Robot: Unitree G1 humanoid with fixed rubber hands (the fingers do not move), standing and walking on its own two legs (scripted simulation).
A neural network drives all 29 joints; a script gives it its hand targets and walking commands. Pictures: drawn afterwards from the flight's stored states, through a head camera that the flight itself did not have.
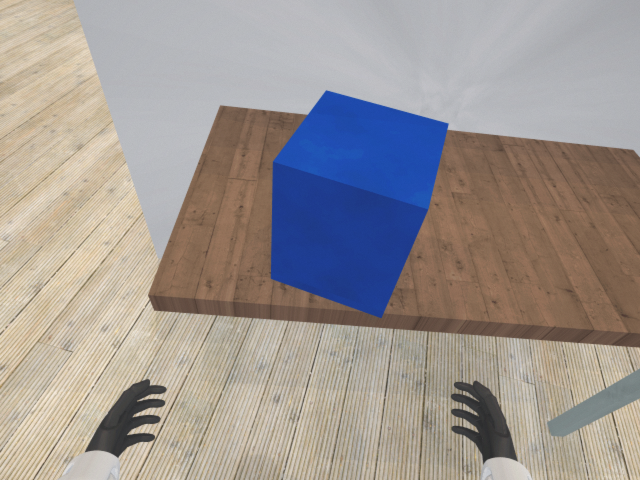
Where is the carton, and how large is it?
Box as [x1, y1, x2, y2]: [271, 90, 448, 317]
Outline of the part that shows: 326,90 273,161 271,278 381,317 428,208 448,123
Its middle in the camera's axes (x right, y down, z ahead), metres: +0.06 -0.06 +0.64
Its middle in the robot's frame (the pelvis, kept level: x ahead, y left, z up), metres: +0.52 -0.03 +0.04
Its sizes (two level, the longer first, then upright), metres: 0.210 0.200 0.250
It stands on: a table, 0.68 m high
